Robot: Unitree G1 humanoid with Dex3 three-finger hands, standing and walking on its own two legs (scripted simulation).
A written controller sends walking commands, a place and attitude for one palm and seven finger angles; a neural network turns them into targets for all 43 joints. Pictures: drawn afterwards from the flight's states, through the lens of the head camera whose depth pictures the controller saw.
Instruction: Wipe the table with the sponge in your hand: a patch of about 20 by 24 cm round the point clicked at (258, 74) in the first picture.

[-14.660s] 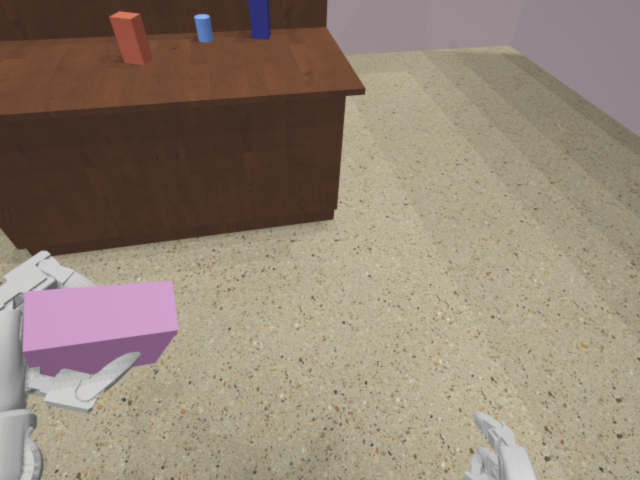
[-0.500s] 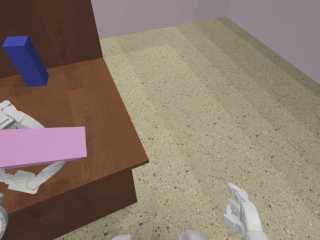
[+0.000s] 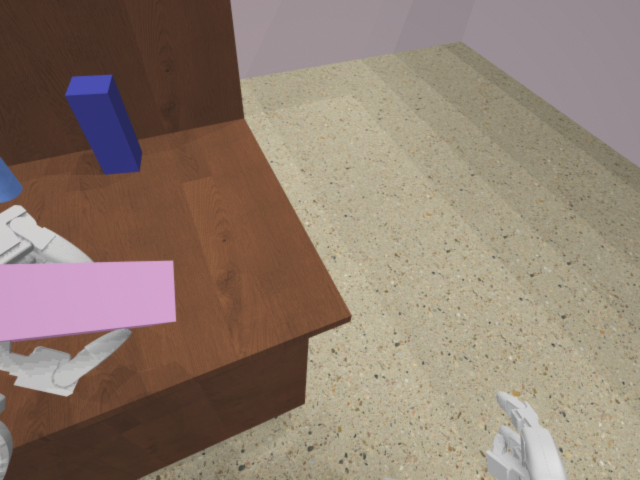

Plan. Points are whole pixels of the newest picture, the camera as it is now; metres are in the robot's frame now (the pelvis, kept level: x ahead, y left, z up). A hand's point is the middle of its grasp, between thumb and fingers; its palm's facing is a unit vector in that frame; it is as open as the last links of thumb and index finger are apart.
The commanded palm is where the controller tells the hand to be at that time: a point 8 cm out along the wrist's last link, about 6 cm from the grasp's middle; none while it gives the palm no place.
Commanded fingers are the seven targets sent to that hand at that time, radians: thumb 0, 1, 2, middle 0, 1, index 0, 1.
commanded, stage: come to a stop and stand still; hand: left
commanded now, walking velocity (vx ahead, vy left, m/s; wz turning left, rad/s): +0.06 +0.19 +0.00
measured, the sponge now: (108, 302) +0.23 +0.19 +0.18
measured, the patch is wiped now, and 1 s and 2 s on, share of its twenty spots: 0.00 0.00 0.00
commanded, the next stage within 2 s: none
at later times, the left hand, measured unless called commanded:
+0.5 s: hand out of the picture +0.20 +0.31 +0.18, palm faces +0.41 -0.85 -0.32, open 9.2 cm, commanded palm +0.13 +0.34 +0.19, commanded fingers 0.00 0.10 1.30 -1.20 -1.60 -1.20 -1.60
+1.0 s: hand out of the picture +0.22 +0.30 +0.15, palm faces +0.32 -0.84 -0.44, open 9.2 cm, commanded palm +0.16 +0.33 +0.19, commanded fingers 0.00 0.10 1.30 -1.20 -1.60 -1.20 -1.60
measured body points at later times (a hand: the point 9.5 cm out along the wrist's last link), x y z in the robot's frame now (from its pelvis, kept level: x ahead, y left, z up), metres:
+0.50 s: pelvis -0.03 +0.06 +0.01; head -0.04 +0.08 +0.46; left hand +0.17 +0.35 +0.20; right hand +0.13 -0.16 -0.06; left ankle +0.00 +0.16 -0.72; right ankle -0.01 -0.04 -0.72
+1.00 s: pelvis +0.01 +0.05 +0.01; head +0.07 +0.06 +0.46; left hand +0.20 +0.34 +0.17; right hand +0.18 -0.19 -0.08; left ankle +0.00 +0.16 -0.72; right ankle -0.01 -0.04 -0.72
